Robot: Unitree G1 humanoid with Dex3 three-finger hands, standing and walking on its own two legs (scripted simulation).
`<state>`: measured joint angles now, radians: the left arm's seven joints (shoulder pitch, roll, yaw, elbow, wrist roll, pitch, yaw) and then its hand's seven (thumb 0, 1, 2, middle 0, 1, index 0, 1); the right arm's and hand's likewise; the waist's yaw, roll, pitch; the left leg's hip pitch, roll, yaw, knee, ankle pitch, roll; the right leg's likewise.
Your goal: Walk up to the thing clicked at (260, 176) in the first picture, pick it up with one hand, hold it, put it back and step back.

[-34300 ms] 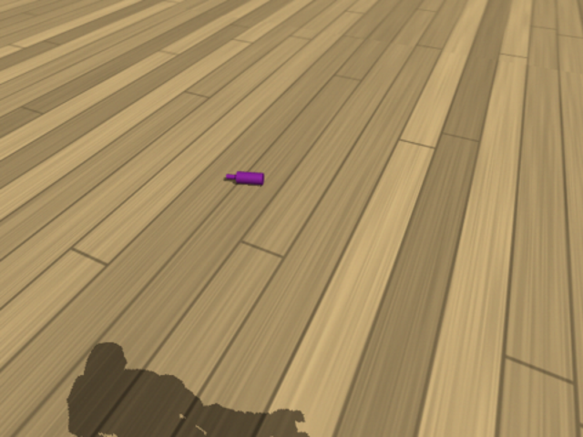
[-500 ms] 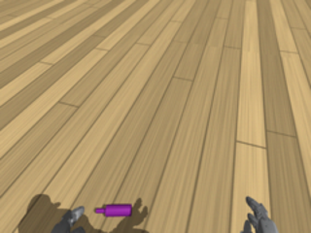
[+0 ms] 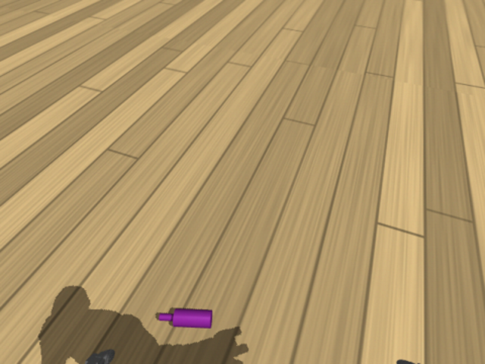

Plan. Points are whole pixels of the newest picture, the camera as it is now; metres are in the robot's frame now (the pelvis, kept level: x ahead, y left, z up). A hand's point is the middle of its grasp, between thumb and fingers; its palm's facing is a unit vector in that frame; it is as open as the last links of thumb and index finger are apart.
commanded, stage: stand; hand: left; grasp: from above
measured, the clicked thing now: (185, 317) +0.44 +0.25 -0.71
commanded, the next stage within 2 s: none
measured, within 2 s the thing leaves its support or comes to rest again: neither
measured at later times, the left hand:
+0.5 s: hand out of the picture +0.03 +0.24 -0.13, palm faces +0.04 -0.95 -0.32, open 7.4 cm
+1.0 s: hand out of the picture +0.03 +0.23 -0.13, palm faces +0.02 -0.95 -0.32, open 7.4 cm
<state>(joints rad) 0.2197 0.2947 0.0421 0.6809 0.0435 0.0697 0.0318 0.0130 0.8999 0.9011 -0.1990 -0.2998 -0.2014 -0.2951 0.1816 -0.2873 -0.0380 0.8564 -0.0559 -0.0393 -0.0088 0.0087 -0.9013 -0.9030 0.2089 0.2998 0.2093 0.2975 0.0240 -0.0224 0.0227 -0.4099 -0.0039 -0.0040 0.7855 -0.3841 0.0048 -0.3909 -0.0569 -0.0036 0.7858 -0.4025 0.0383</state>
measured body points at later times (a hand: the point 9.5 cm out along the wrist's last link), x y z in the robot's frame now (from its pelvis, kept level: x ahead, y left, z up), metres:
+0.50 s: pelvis -0.01 +0.00 +0.03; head -0.03 +0.00 +0.48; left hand +0.02 +0.29 -0.11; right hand +0.05 -0.27 -0.11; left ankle +0.02 +0.12 -0.71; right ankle +0.01 -0.14 -0.71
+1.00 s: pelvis -0.01 -0.01 +0.04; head -0.02 -0.01 +0.49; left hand +0.03 +0.28 -0.10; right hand +0.03 -0.29 -0.11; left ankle +0.02 +0.12 -0.71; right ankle +0.01 -0.14 -0.71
